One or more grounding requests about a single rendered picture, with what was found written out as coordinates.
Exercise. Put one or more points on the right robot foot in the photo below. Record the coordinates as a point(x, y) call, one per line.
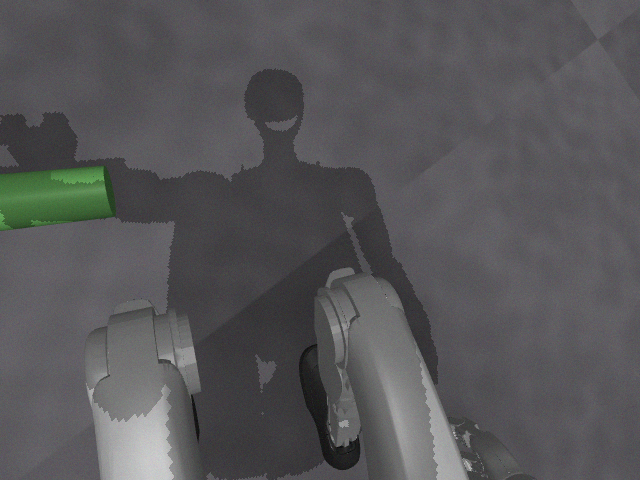
point(341, 458)

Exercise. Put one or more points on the bottle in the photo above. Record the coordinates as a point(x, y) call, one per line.
point(39, 198)

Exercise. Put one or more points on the right robot hand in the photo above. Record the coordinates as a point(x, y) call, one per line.
point(490, 459)

